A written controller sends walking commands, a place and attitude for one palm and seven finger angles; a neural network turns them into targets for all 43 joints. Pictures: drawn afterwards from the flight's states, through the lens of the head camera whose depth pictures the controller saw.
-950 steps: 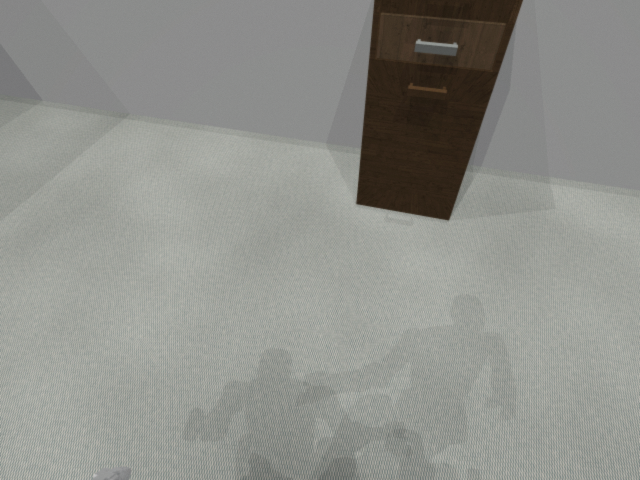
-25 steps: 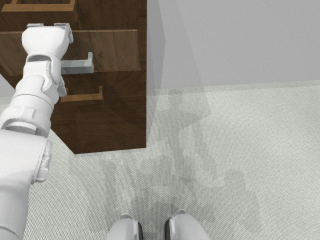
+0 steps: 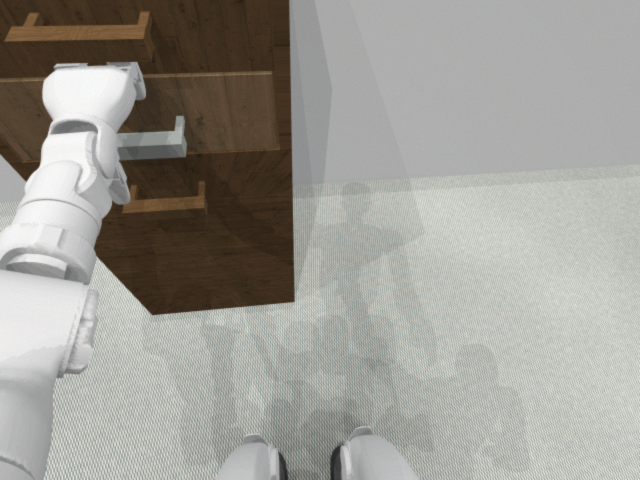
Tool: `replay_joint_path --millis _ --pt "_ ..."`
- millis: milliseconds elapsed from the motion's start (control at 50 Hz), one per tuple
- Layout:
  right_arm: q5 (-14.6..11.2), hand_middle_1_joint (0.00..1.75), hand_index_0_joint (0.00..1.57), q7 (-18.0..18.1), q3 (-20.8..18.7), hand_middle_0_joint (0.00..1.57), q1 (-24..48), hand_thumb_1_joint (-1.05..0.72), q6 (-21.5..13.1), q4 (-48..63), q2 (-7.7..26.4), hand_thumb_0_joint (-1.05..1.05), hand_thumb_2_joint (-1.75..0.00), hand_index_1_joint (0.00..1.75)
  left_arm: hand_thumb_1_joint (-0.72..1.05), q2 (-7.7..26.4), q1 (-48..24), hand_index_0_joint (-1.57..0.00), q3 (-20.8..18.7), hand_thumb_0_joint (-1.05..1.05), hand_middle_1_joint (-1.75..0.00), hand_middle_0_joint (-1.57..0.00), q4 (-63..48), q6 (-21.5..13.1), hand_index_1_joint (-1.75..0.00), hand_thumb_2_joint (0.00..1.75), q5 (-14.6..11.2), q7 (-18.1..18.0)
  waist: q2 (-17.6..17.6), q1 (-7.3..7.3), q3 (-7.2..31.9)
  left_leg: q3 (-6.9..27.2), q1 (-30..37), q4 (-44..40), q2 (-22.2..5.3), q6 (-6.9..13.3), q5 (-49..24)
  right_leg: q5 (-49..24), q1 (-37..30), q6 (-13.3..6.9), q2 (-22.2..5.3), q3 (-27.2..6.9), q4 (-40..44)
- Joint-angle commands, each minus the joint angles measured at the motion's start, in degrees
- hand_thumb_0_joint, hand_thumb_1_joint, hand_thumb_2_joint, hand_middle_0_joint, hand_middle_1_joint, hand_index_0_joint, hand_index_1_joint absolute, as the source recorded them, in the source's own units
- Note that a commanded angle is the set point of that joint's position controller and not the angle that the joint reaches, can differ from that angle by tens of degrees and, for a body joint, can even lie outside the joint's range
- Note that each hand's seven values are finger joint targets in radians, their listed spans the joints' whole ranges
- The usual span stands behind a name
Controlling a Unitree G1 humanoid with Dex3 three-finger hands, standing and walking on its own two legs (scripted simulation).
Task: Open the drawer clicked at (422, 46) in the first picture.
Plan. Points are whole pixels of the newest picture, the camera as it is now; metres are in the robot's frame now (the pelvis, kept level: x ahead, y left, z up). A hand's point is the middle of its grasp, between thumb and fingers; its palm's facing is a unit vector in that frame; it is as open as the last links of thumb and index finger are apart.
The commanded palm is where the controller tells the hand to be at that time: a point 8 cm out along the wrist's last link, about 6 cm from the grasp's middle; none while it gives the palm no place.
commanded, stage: lift the fingers back up to retry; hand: left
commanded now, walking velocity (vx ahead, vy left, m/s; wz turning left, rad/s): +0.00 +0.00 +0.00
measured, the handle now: (136, 135) +0.58 +0.22 +0.05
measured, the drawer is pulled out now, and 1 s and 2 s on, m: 0.00 0.00 0.00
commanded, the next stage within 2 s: re-aim the fingers above the handle in 0.52 s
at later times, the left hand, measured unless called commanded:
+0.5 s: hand (106, 126) +0.54 +0.23 +0.11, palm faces -0.03 -0.03 -1.00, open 13.5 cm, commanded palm +0.52 +0.23 +0.17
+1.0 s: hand (107, 126) +0.53 +0.22 +0.11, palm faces -0.04 -0.02 -1.00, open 13.6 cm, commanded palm +0.53 +0.23 +0.17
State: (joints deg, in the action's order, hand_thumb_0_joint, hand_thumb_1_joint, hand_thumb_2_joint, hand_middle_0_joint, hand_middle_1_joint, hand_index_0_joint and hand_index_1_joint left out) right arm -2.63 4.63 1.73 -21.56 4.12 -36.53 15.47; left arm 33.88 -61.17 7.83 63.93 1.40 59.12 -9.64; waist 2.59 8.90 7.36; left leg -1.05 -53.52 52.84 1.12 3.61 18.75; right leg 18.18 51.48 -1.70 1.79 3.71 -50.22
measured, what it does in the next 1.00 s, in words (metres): shifts its weight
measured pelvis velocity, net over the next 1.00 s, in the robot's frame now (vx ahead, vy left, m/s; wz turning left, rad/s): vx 0.08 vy -0.01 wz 0.01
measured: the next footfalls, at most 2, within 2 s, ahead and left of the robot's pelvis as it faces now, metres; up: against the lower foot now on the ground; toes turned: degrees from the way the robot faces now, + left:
none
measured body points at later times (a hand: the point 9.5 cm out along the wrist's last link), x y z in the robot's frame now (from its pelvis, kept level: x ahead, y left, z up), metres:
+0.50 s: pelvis +0.06 +0.00 +0.04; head +0.13 +0.00 +0.48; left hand +0.53 +0.22 +0.16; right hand +0.08 -0.26 -0.10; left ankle +0.06 +0.08 -0.68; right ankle +0.05 -0.10 -0.68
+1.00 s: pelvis +0.08 -0.01 +0.04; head +0.14 -0.02 +0.49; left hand +0.53 +0.22 +0.16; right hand +0.14 -0.27 -0.09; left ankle +0.06 +0.08 -0.68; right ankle +0.05 -0.10 -0.68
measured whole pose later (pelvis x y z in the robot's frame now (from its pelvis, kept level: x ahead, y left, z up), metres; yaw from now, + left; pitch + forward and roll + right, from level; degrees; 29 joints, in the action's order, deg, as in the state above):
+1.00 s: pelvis +0.08 -0.01 +0.04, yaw +1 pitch +14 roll -1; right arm -1.5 2.8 -1.7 -17.1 8.6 -38.4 14.9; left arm 28.2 -43.5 4.5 53.5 -4.1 58.7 -12.0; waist 3.4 3.4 6.7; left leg -0.9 -32.6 37.6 1.9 3.0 19.0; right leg 18.9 31.1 -2.0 1.7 2.7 -36.0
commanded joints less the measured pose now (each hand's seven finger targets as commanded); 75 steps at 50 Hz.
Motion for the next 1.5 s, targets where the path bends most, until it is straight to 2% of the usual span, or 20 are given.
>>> replay_joint_path --millis 0,160,200,240,280,460,500,620,680,720,800,820,880,920,980,1040,1120,1240,1400,1480 --pt "0.3 0.3 0.2 0.79 -3.86 0.2 -8.27 -0.9 -1.26 3.27 9.32 0.0 -0.9 0.3 -0.5 11.8 -20.98 -0.3 -3.45 0.0 -1.2 -0.3 -6.44 -0.77 -1.2 0.3 0.16 0.91 0.4 1.81 17.22 3.72 15.65 -10.88 -0.29 0.05 9.17 6.69 -8.65 0.59 0.63 -3.6 11.91" --pt "0.48 0.3 0.2 0.49 -4.62 0.2 -7.96 -0.9 -1.4 2.06 8.68 0.0 -0.9 0.3 -0.5 11.52 -21.36 -0.3 -5.13 0.0 -1.2 -0.3 -12.4 -3.89 -1.2 0.3 -0.69 -1.75 1.4 0.44 18.12 4.01 22.44 -14.35 -0.58 -0.12 3.83 2.72 -13.5 0.29 0.84 -3.72 15.14" --pt "0.7 0.3 0.2 0.49 -4.82 0.2 -8.07 -0.9 -1.24 1.55 8.75 0.0 -0.9 0.3 -0.5 14.06 -21.29 -0.3 -7.75 0.0 -1.2 -0.3 -14.58 -4.81 -1.2 0.3 -0.99 -2.63 1.3 -0.61 20.45 3.84 24.45 -14.83 -0.59 -0.08 -0.39 0.09 -16.73 0.16 0.84 -3.81 15.67" --pt "0.8 0.3 0.2 0.25 -5.02 0.2 -7.37 -0.9 -0.97 1.46 8.53 0.0 -0.9 0.3 -0.5 12.33 -21.49 -0.3 -6.71 0.0 -1.2 -0.3 -16.71 -5.3 -1.2 0.3 -0.95 -3.24 2.98 -0.62 20.31 3.86 27.17 -15.67 -0.58 -0.3 -2.65 -1.11 -17.05 -0.03 0.94 -3.61 16.42" --pt "0.95 0.3 0.2 0.19 -5.22 0.2 -6.94 -0.9 -0.63 1.13 8.68 0.0 -0.9 0.3 -0.5 15.04 -20.49 -0.3 -9.64 0.0 -1.2 -0.3 -17.61 -5.8 -1.2 0.3 -1.14 -4.07 1.5 -1.43 20.79 3.74 28.08 -16.08 -0.59 -0.23 -5.89 -3.31 -19.88 -0.17 0.95 -3.73 17.11" --pt "1.21 0.3 0.2 -0.79 -6.12 0.2 -4.48 -0.9 0.89 0.61 8.5 0.0 -0.9 0.3 -0.5 9.92 -16.5 -0.3 -7.79 0.0 -1.2 -0.3 -20.06 -5.95 -1.2 0.3 -1.36 -5.79 1.05 -1.94 18.89 2.99 34.2 -17.54 -0.47 -0.76 -16.2 -10.59 -22.17 -0.44 1.04 -3.05 18.23" --pt "1.31 0.3 0.2 -0.92 -6.38 0.2 -3.95 -0.9 1.41 0.78 8.39 0.0 -0.9 0.3 -0.5 10.85 -14.52 -0.3 -9.14 0.0 -1.2 -0.3 -20.4 -5.72 -1.2 0.3 -1.0 -6.11 1.04 -2.82 20.56 2.44 35.15 -17.16 -0.23 -0.74 -19.91 -14.08 -24.46 -0.5 0.96 -3.24 17.86" --pt "1.18 0.3 0.2 -1.13 -6.43 0.2 -2.11 -0.9 2.48 1.34 8.14 0.0 -0.9 0.3 -0.5 8.49 -13.72 -0.3 -7.36 0.0 -1.2 -0.3 -20.81 -4.43 -1.2 0.3 -0.6 -5.8 0.2 -2.58 19.12 2.25 36.07 -17.1 -0.01 -0.88 -22.61 -16.57 -24.64 -0.52 0.86 -2.94 17.65" --pt "1.36 0.3 0.2 -1.11 -6.34 0.2 -1.68 -0.9 2.99 1.58 8.14 0.0 -0.9 0.3 -0.5 10.17 -13.06 -0.3 -8.8 0.0 -1.2 -0.3 -20.75 -4.18 -1.2 0.3 -0.49 -5.55 0.07 -3.1 20.23 2.06 35.98 -16.78 0.17 -0.91 -24.38 -18.34 -26.3 -0.63 0.76 -3.09 17.47" --pt "1.37 0.3 0.2 -1.28 -6.43 0.2 -1.15 -0.9 3.14 1.72 7.91 0.0 -0.9 0.3 -0.5 7.81 -13.01 -0.3 -7.03 0.0 -1.2 -0.3 -21.27 -4.07 -1.2 0.3 -0.56 -5.4 0.25 -2.73 19.22 1.9 36.28 -16.76 0.19 -0.85 -23.74 -18.12 -25.52 -0.48 0.77 -3.08 17.56" --pt "1.16 0.3 0.2 -0.89 -6.16 0.2 -0.82 -0.9 3.5 1.92 8.09 0.0 -0.9 0.3 -0.5 11.48 -12.72 -0.3 -9.35 0.0 -1.2 -0.3 -20.16 -4.1 -1.2 0.3 -0.12 -5.1 -1.11 -3.14 19.13 1.47 33.58 -17.06 0.54 -0.61 -21.34 -18.13 -27.66 -0.38 0.41 -3.59 17.68" --pt "1.26 0.3 0.2 -0.97 -6.21 0.2 -0.67 -0.9 3.44 2.09 7.9 0.0 -0.9 0.3 -0.5 9.24 -13.74 -0.3 -7.38 0.0 -1.2 -0.3 -21.14 -4.19 -1.2 0.3 -0.06 -5.01 0.38 -2.78 19.36 1.54 34.61 -17.03 0.58 -0.71 -21.55 -18.03 -26.87 -0.46 0.43 -3.51 17.54" --pt "1.48 0.3 0.2 -1.08 -6.42 0.2 -0.71 -0.9 3.57 2.19 7.84 0.0 -0.9 0.3 -0.5 11.36 -11.92 -0.3 -9.97 0.0 -1.2 -0.3 -21.95 -4.84 -1.2 0.3 -0.3 -4.97 0.44 -3.78 21.61 1.45 35.48 -16.51 0.56 -0.7 -24.24 -19.99 -28.78 -0.61 0.52 -3.68 17.35" --pt "1.38 0.3 0.2 -1.17 -6.53 0.2 -0.63 -0.9 3.64 2.17 7.61 0.0 -0.9 0.3 -0.5 9.37 -11.35 -0.3 -8.52 0.0 -1.2 -0.3 -22.33 -5.15 -1.2 0.3 -0.57 -4.73 1.09 -3.47 20.59 1.52 35.71 -16.7 0.5 -0.77 -23.74 -19.55 -27.9 -0.57 0.56 -3.47 17.42" --pt "1.26 0.3 0.2 -0.96 -6.52 0.2 -0.66 -0.9 3.5 2.11 7.89 0.0 -0.9 0.3 -0.5 10.69 -10.71 -0.3 -9.76 0.0 -1.2 -0.3 -21.4 -5.76 -1.2 0.3 -0.91 -4.56 -2.08 -3.34 19.36 1.45 33.68 -17.13 0.59 -0.38 -21.13 -18.55 -29.11 -0.42 0.52 -3.79 18.14" --pt "1.17 0.3 0.2 -0.78 -6.46 0.2 -1.16 -0.9 3.29 1.59 8.06 0.0 -0.9 0.3 -0.5 11.32 -12.16 -0.3 -9.37 0.0 -1.2 -0.3 -21.15 -6.03 -1.2 0.3 -0.28 -4.75 -0.74 -3.0 18.2 1.39 32.67 -17.72 0.67 -0.39 -18.48 -16.69 -28.13 -0.44 0.41 -3.97 18.32" --pt "1.33 0.3 0.2 -1.06 -6.91 0.2 -1.67 -0.9 2.92 1.54 7.77 0.0 -0.9 0.3 -0.5 9.44 -12.18 -0.3 -8.44 0.0 -1.2 -0.3 -23.58 -7.04 -1.2 0.3 -0.62 -5.0 1.18 -3.32 21.31 1.48 35.21 -17.48 0.59 -0.57 -20.85 -17.74 -28.64 -0.58 0.57 -3.93 18.06" --pt "1.33 0.3 0.2 -0.83 -6.96 0.2 -1.5 -0.9 2.7 1.22 8.2 0.0 -0.9 0.3 -0.5 13.46 -9.92 -0.3 -11.89 0.0 -1.2 -0.3 -22.79 -7.74 -1.2 0.3 -0.7 -5.2 0.32 -4.28 20.48 0.73 32.58 -18.14 0.69 -0.32 -19.04 -18.41 -31.2 -0.48 0.27 -4.71 18.51" --pt "1.18 0.3 0.2 -0.8 -7.18 0.2 -1.16 -0.9 2.51 1.16 8.3 0.0 -0.9 0.3 -0.5 13.44 -8.44 -0.3 -12.12 0.0 -1.2 -0.3 -22.21 -8.1 -1.2 0.3 -0.54 -5.44 -0.07 -4.09 19.35 0.67 33.04 -18.15 0.45 -0.36 -20.13 -18.69 -30.16 -0.45 0.51 -4.44 18.37" --pt "1.52 0.3 0.2 -0.83 -7.18 0.2 -1.17 -0.9 2.32 1.35 8.37 0.0 -0.9 0.3 -0.5 14.36 -9.08 -0.3 -13.08 0.0 -1.2 -0.3 -24.07 -8.27 -1.2 0.3 -0.56 -5.71 0.86 -4.84 22.42 0.86 34.78 -17.86 0.35 -0.51 -23.24 -20.47 -31.17 -0.68 0.64 -4.31 17.71"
